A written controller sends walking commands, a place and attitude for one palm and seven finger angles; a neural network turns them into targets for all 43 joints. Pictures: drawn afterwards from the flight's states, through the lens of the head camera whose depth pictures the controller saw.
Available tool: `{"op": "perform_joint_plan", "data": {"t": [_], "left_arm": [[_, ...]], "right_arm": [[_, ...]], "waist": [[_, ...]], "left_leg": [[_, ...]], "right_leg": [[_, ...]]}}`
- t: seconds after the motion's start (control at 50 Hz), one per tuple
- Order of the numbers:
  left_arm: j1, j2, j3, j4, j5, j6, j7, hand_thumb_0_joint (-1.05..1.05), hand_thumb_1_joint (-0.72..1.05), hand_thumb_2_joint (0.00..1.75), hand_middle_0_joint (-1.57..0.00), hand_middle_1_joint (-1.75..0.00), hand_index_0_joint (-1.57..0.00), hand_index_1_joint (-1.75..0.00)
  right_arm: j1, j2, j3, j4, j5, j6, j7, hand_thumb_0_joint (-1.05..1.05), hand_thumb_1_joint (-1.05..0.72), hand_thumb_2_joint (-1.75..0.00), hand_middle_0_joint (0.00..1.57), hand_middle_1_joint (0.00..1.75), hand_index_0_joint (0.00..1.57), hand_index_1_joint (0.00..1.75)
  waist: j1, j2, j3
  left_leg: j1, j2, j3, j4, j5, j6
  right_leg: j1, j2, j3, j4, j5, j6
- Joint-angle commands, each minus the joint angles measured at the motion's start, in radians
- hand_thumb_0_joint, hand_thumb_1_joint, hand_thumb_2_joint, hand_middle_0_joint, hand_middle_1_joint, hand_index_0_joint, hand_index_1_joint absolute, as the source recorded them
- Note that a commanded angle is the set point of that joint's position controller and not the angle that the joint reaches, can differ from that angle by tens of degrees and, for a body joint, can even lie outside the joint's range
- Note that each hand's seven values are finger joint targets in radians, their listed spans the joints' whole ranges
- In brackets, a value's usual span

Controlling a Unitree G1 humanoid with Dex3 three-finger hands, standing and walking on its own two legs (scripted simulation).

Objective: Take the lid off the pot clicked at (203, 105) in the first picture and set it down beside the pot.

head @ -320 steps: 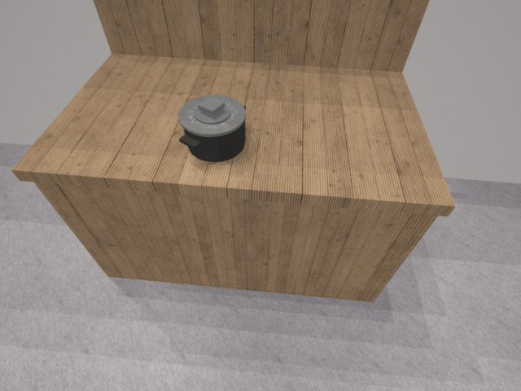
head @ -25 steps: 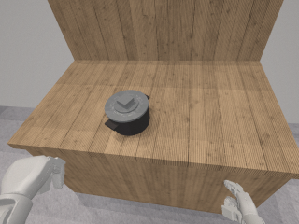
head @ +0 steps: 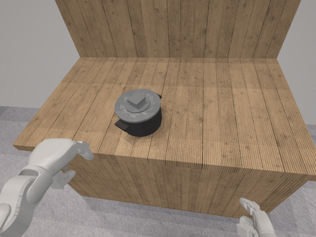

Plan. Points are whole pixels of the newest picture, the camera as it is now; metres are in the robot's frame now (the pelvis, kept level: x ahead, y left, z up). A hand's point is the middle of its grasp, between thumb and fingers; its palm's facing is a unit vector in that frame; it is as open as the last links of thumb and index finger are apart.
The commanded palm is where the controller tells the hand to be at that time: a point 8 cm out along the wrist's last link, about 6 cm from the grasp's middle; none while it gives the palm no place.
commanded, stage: reach forward and open the fingers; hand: left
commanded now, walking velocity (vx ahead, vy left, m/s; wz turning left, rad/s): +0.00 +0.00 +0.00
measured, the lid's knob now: (136, 99) +0.55 +0.15 +0.01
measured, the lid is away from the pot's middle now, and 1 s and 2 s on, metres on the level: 0.00 0.00 0.00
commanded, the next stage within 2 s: move the open hand above the knob in 0.34 s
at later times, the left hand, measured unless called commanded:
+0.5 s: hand (75, 146) +0.30 +0.25 +0.08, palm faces -0.24 -0.04 -0.97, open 10.2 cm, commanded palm +0.30 +0.24 +0.14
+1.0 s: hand (97, 126) +0.38 +0.22 +0.07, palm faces -0.31 -0.03 -0.95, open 10.2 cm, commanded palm +0.38 +0.22 +0.14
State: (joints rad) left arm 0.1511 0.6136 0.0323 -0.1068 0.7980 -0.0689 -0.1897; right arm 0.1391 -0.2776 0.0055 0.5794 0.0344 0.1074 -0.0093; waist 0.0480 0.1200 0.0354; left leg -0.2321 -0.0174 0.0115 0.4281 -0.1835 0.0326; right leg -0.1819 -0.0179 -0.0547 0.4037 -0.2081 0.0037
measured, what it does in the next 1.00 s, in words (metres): stands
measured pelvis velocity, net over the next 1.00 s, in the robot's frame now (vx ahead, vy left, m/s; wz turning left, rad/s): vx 0.03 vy -0.01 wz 0.00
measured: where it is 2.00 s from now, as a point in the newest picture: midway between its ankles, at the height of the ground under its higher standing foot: outside the picture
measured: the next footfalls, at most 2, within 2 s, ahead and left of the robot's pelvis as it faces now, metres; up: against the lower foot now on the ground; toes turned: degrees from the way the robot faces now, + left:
none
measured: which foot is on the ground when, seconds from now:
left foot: down 0.00-1.00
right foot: down 0.00-1.00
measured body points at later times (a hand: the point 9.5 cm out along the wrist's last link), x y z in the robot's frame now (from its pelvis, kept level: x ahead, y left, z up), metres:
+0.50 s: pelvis +0.01 +0.01 +0.00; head +0.03 -0.03 +0.45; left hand +0.31 +0.25 +0.13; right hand +0.21 -0.22 -0.11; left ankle +0.03 +0.10 -0.74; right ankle +0.01 -0.12 -0.74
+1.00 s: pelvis +0.03 -0.01 +0.00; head +0.06 -0.05 +0.45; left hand +0.39 +0.22 +0.13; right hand +0.19 -0.25 -0.12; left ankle +0.03 +0.10 -0.74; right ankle +0.01 -0.12 -0.74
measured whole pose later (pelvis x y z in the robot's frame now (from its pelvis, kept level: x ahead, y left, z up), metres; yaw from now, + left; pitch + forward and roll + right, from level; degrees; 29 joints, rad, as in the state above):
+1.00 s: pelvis +0.03 -0.01 +0.00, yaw +0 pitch +3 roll +0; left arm -0.33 0.57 -0.13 0.26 0.84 0.05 -0.28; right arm 0.15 -0.30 0.01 0.59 0.06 0.15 0.01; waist 0.00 0.10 0.01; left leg -0.27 -0.02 0.01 0.44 -0.22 0.03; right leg -0.23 -0.02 -0.06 0.44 -0.26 0.00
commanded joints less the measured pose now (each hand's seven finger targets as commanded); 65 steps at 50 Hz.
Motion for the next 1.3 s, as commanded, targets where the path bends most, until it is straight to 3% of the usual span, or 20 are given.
{"op": "perform_joint_plan", "data": {"t": [0.0,0.08,0.1,0.18,0.2,0.42,0.44,0.48,0.64,0.68,0.74,0.78,0.8,0.88,0.9,0.96,1.14,1.18,1.24,1.28], "left_arm": [[-0.227,0.215,0.129,-0.140,0.003,0.008,0.041,0.00,-0.22,1.26,-0.81,-0.12,-0.81,-0.12],[-0.292,0.265,0.161,-0.158,0.024,0.015,0.044,0.00,-0.25,1.27,-0.80,-0.08,-0.80,-0.08],[-0.286,0.208,0.110,-0.122,0.017,0.019,0.040,0.00,-0.25,1.28,-0.80,-0.08,-0.80,-0.08],[-0.340,0.253,0.141,-0.108,0.028,0.037,0.038,0.00,-0.25,1.29,-0.80,-0.08,-0.80,-0.08],[-0.366,0.201,0.084,-0.109,0.023,0.036,0.031,0.00,-0.26,1.29,-0.80,-0.08,-0.80,-0.08],[-0.489,0.230,0.082,-0.044,0.035,0.054,0.016,0.00,-0.26,1.30,-0.81,-0.08,-0.81,-0.08],[-0.505,0.197,0.024,0.020,0.033,0.094,0.003,0.00,-0.26,1.30,-0.81,-0.08,-0.81,-0.08],[-0.567,0.234,0.052,-0.043,0.036,0.114,-0.009,0.00,-0.26,1.30,-0.81,-0.08,-0.81,-0.08],[-0.642,0.208,0.012,0.074,0.030,0.107,-0.046,0.00,-0.26,1.30,-0.81,-0.08,-0.81,-0.08],[-0.668,0.260,0.061,0.073,0.037,0.104,-0.042,0.00,-0.26,1.30,-0.81,-0.08,-0.81,-0.08],[-0.697,0.205,0.007,0.132,0.035,0.104,-0.047,0.00,-0.26,1.30,-0.81,-0.08,-0.81,-0.08],[-0.726,0.252,0.047,0.136,0.041,0.103,-0.042,0.00,-0.26,1.30,-0.81,-0.08,-0.81,-0.08],[-0.734,0.207,0.002,0.127,0.036,0.101,-0.047,0.00,-0.26,1.30,-0.81,-0.08,-0.81,-0.08],[-0.798,0.232,0.014,0.177,0.044,0.108,-0.042,0.00,-0.26,1.30,-0.81,-0.08,-0.81,-0.08],[-0.820,0.180,-0.039,0.183,0.041,0.111,-0.046,0.00,-0.26,1.30,-0.81,-0.08,-0.81,-0.08],[-0.846,0.245,0.014,0.193,0.047,0.104,-0.039,0.00,-0.26,1.30,-0.81,-0.08,-0.81,-0.08],[-0.953,0.193,-0.050,0.304,0.050,0.119,-0.039,0.00,-0.26,1.30,-0.81,-0.08,-0.81,-0.08],[-0.992,0.251,-0.001,0.342,0.057,0.117,-0.036,0.00,-0.26,1.30,-0.81,-0.08,-0.81,-0.08],[-1.068,0.172,-0.087,0.366,0.058,0.123,-0.043,0.00,-0.26,1.30,-0.81,-0.08,-0.81,-0.08],[-1.101,0.195,-0.068,0.352,0.066,0.117,-0.042,0.00,-0.26,1.30,-0.81,-0.08,-0.81,-0.08]], "right_arm": [[-0.155,-0.093,-0.034,-0.180,0.008,-0.046,0.004,0.00,-0.90,-0.90,0.20,0.30,0.20,0.30],[-0.162,-0.101,-0.033,-0.179,0.008,-0.041,0.011,0.00,-0.90,-0.90,0.20,0.30,0.20,0.30],[-0.152,-0.093,-0.031,-0.177,0.006,-0.041,0.011,0.00,-0.90,-0.90,0.20,0.30,0.20,0.30],[-0.157,-0.105,-0.033,-0.177,0.011,-0.028,0.017,0.00,-0.90,-0.90,0.20,0.30,0.20,0.30],[-0.154,-0.096,-0.028,-0.176,0.009,-0.030,0.016,0.00,-0.90,-0.90,0.20,0.30,0.20,0.30],[-0.128,-0.107,-0.030,-0.163,0.013,-0.011,0.014,0.00,-0.90,-0.90,0.20,0.30,0.20,0.30],[-0.147,-0.112,-0.027,-0.160,0.018,-0.013,0.017,0.00,-0.90,-0.90,0.20,0.30,0.20,0.30],[-0.147,-0.115,-0.033,-0.172,0.020,-0.018,0.023,0.00,-0.90,-0.90,0.20,0.30,0.20,0.30],[-0.115,-0.116,-0.025,-0.159,0.023,-0.013,0.015,0.00,-0.90,-0.90,0.20,0.30,0.20,0.30],[-0.112,-0.120,-0.030,-0.161,0.023,-0.015,0.016,0.00,-0.90,-0.90,0.20,0.30,0.20,0.30],[-0.099,-0.115,-0.025,-0.155,0.026,-0.009,0.013,0.00,-0.90,-0.90,0.20,0.30,0.20,0.30],[-0.095,-0.125,-0.030,-0.152,0.028,-0.007,0.016,0.00,-0.90,-0.90,0.20,0.30,0.20,0.30],[-0.097,-0.115,-0.027,-0.158,0.027,-0.008,0.015,0.00,-0.90,-0.90,0.20,0.30,0.20,0.30],[-0.085,-0.128,-0.031,-0.144,0.033,0.005,0.016,0.00,-0.90,-0.90,0.20,0.30,0.20,0.30],[-0.083,-0.117,-0.030,-0.146,0.034,0.005,0.013,0.00,-0.90,-0.90,0.20,0.30,0.20,0.30],[-0.074,-0.126,-0.030,-0.137,0.035,0.007,0.011,0.00,-0.90,-0.90,0.20,0.30,0.20,0.30],[-0.049,-0.124,-0.034,-0.129,0.043,0.018,0.006,0.00,-0.90,-0.90,0.20,0.30,0.20,0.30],[-0.034,-0.136,-0.032,-0.116,0.044,0.022,0.007,0.00,-0.90,-0.90,0.20,0.30,0.20,0.30],[-0.034,-0.127,-0.035,-0.115,0.049,0.030,0.002,0.00,-0.90,-0.90,0.20,0.30,0.20,0.30],[-0.028,-0.129,-0.038,-0.117,0.046,0.026,0.007,0.00,-0.90,-0.90,0.20,0.30,0.20,0.30]], "waist": [[-0.001,-0.052,-0.195],[0.005,-0.023,-0.214],[0.000,-0.036,-0.219],[0.000,-0.047,-0.210],[-0.008,-0.035,-0.232],[-0.019,-0.041,-0.252],[-0.031,-0.009,-0.240],[-0.027,-0.026,-0.281],[-0.040,-0.073,-0.270],[-0.036,-0.067,-0.295],[-0.045,-0.073,-0.289],[-0.043,-0.075,-0.308],[-0.044,-0.067,-0.329],[-0.056,-0.083,-0.322],[-0.062,-0.081,-0.324],[-0.053,-0.077,-0.358],[-0.072,-0.083,-0.378],[-0.071,-0.106,-0.383],[-0.087,-0.086,-0.378],[-0.083,-0.086,-0.415]], "left_leg": [[0.112,0.004,-0.039,-0.083,0.073,0.016],[0.137,0.011,-0.057,-0.084,0.108,0.014],[0.129,0.008,-0.052,-0.088,0.115,0.014],[0.129,0.013,-0.053,-0.084,0.118,0.013],[0.137,0.010,-0.052,-0.087,0.133,0.013],[0.149,0.008,-0.056,-0.067,0.188,0.011],[0.137,-0.002,-0.060,-0.066,0.169,0.008],[0.157,-0.002,-0.061,-0.049,0.195,0.014],[0.130,-0.014,-0.043,-0.039,0.206,0.020],[0.140,-0.014,-0.043,-0.023,0.223,0.024],[0.123,-0.018,-0.040,-0.022,0.228,0.023],[0.127,-0.018,-0.039,-0.012,0.237,0.025],[0.133,-0.021,-0.031,-0.012,0.255,0.029],[0.117,-0.020,-0.032,-0.001,0.247,0.028],[0.122,-0.021,-0.026,-0.004,0.249,0.030],[0.132,-0.022,-0.033,0.005,0.269,0.031],[0.117,-0.024,-0.023,0.023,0.276,0.037],[0.108,-0.024,-0.026,0.028,0.280,0.038],[0.104,-0.022,-0.021,0.028,0.264,0.037],[0.141,-0.022,-0.032,0.041,0.320,0.040]], "right_leg": [[0.010,0.017,0.006,-0.073,0.013,-0.024],[0.008,0.025,0.013,-0.063,0.046,-0.032],[0.016,0.019,0.003,-0.063,0.043,-0.030],[0.009,0.024,0.013,-0.062,0.058,-0.034],[0.015,0.020,0.003,-0.059,0.060,-0.032],[0.010,0.023,0.002,-0.051,0.113,-0.036],[0.008,0.019,0.004,-0.038,0.114,-0.036],[0.023,0.024,0.011,-0.030,0.142,-0.039],[0.025,0.019,0.005,-0.030,0.186,-0.031],[0.032,0.021,0.014,-0.023,0.207,-0.035],[0.029,0.018,0.008,-0.018,0.222,-0.031],[0.034,0.020,0.015,-0.012,0.237,-0.034],[0.047,0.017,0.013,-0.008,0.251,-0.031],[0.030,0.019,0.018,-0.005,0.266,-0.031],[0.024,0.018,0.013,-0.001,0.260,-0.028],[0.031,0.017,0.015,0.007,0.284,-0.030],[0.023,0.016,0.020,0.025,0.312,-0.028],[0.022,0.019,0.023,0.024,0.324,-0.030],[-0.002,0.016,0.019,0.030,0.309,-0.028],[-0.017,0.021,0.020,0.036,0.325,-0.032]]}}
